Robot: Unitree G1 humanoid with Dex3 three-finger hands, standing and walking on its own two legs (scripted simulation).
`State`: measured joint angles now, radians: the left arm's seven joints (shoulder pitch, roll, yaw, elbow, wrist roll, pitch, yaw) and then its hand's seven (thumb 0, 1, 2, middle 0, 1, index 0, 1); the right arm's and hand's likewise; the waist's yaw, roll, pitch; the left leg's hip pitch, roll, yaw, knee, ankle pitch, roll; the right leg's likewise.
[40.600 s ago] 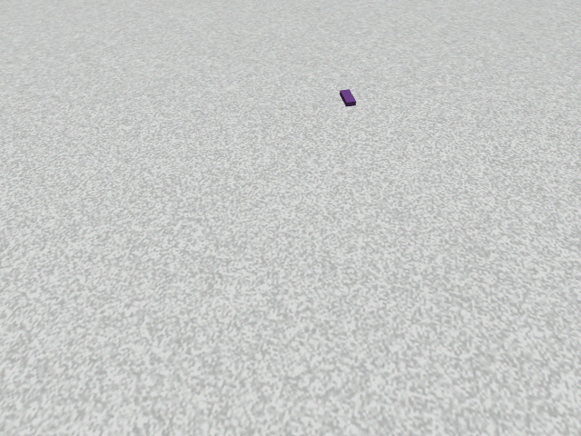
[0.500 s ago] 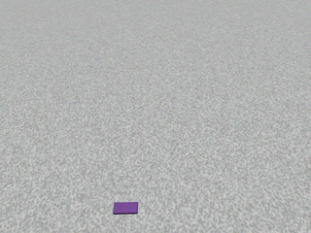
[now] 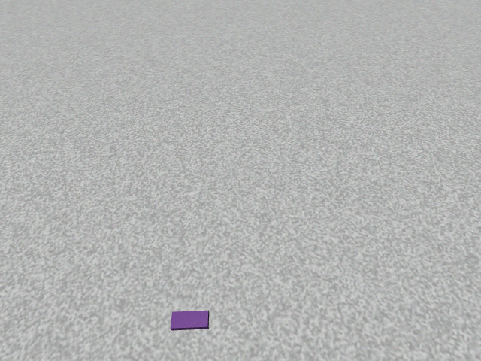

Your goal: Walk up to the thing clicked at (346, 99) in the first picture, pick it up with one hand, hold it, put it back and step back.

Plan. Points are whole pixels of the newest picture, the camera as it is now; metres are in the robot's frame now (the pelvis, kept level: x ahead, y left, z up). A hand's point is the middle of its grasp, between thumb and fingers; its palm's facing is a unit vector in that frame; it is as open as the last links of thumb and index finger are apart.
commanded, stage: stand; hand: left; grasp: from above
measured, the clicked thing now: (190, 320) +0.42 +0.24 -0.77
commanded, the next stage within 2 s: step back in 1.06 s
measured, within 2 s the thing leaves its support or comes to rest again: neither
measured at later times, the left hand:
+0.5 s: hand out of the picture +0.07 +0.24 -0.16, palm faces +0.00 -0.94 -0.34, open 7.4 cm
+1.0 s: hand out of the picture +0.09 +0.24 -0.16, palm faces -0.02 -0.94 -0.33, open 7.4 cm
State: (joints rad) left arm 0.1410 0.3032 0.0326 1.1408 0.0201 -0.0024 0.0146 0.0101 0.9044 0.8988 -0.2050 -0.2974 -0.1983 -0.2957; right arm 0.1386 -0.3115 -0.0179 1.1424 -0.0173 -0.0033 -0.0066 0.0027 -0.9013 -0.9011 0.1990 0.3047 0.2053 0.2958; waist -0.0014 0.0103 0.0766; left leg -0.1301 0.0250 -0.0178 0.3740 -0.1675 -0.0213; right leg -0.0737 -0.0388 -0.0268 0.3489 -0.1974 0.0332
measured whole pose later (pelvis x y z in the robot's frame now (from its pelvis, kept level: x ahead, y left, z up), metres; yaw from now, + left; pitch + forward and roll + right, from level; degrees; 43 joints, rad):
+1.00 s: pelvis +0.01 -0.01 +0.00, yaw +0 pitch -3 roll +0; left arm 0.12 0.33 0.02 1.13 0.02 -0.01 0.00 0.01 0.90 0.90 -0.20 -0.30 -0.20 -0.30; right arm 0.11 -0.33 -0.01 1.15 -0.02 -0.01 0.01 0.00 -0.90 -0.90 0.20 0.30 0.21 0.30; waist -0.01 0.00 0.06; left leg -0.12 0.04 -0.02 0.34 -0.16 -0.04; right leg -0.08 -0.02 -0.03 0.34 -0.20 0.02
